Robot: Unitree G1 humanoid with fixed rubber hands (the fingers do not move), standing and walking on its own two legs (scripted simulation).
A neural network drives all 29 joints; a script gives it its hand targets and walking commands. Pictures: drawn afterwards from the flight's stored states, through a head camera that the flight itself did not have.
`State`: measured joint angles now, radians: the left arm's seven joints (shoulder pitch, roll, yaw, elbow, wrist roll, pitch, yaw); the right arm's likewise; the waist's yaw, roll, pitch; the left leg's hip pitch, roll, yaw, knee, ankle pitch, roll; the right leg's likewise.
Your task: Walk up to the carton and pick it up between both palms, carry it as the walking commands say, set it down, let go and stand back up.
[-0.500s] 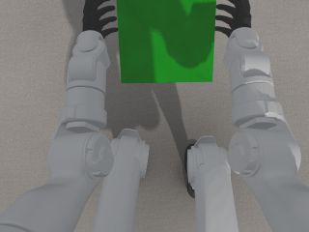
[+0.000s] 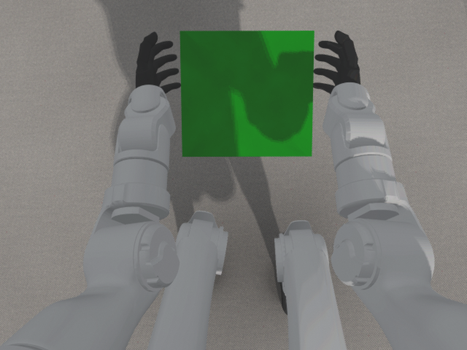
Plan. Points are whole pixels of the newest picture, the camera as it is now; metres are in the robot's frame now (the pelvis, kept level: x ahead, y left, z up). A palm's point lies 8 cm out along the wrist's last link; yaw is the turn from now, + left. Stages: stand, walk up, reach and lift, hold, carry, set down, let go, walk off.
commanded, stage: reach and lift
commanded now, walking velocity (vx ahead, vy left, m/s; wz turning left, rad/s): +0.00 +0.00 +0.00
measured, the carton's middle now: (245, 102) +0.52 +0.03 -0.17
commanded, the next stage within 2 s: none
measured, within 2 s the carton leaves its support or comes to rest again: neither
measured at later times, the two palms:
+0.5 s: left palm (133, 82) +0.48 +0.17 +0.00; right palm (366, 76) +0.50 -0.12 +0.00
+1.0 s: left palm (103, 71) +0.46 +0.17 +0.07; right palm (401, 62) +0.48 -0.12 +0.07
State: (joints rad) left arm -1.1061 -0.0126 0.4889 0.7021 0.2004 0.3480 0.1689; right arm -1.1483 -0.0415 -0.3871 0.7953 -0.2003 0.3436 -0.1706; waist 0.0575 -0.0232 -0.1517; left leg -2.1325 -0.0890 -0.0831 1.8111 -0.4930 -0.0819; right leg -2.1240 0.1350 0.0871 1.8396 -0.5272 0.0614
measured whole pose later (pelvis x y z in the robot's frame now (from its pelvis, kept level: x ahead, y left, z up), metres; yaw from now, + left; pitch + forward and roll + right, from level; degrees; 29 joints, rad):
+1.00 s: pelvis +0.03 +0.00 +0.12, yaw +0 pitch +39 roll +0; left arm -0.83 -0.11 0.47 0.68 0.24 0.33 0.17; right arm -0.88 0.05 -0.41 0.77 -0.24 0.31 -0.15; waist 0.05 -0.02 -0.25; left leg -1.65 -0.10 -0.12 1.44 -0.46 -0.06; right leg -1.64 0.12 0.11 1.46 -0.49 0.05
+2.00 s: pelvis +0.07 +0.00 +0.26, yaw +0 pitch +23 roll +0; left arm -0.48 -0.19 0.44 0.51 0.28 0.34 0.07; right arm -0.54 0.13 -0.37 0.62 -0.28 0.32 -0.05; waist 0.04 -0.01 -0.17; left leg -0.92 -0.07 -0.14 0.82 -0.30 -0.04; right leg -0.91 0.09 0.15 0.85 -0.33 0.02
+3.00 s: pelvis +0.09 +0.00 +0.31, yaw +1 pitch -5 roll +0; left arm -0.32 -0.17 0.28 0.33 0.30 0.70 0.05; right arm -0.32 0.17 -0.26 0.38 -0.30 0.68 -0.01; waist 0.05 0.00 -0.03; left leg -0.10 -0.04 -0.15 0.38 -0.19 -0.02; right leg -0.08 0.04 0.13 0.39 -0.22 0.00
